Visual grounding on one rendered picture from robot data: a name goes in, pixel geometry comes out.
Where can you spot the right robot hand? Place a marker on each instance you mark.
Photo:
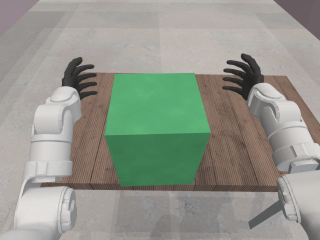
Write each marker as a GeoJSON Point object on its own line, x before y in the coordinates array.
{"type": "Point", "coordinates": [251, 75]}

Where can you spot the right robot forearm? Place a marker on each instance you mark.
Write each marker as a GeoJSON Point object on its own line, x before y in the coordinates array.
{"type": "Point", "coordinates": [294, 150]}

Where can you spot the right robot upper arm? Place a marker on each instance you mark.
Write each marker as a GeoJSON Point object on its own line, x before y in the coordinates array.
{"type": "Point", "coordinates": [299, 198]}

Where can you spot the left robot upper arm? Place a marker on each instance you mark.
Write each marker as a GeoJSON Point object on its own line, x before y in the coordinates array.
{"type": "Point", "coordinates": [44, 213]}

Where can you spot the table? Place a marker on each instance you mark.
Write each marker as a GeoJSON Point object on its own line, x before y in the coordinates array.
{"type": "Point", "coordinates": [237, 156]}

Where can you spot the left robot hand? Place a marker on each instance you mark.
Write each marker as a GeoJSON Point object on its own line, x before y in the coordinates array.
{"type": "Point", "coordinates": [72, 77]}

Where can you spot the left robot forearm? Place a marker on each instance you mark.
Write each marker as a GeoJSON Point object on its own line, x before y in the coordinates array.
{"type": "Point", "coordinates": [51, 141]}

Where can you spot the carton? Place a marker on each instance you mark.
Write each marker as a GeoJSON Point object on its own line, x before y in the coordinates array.
{"type": "Point", "coordinates": [157, 129]}

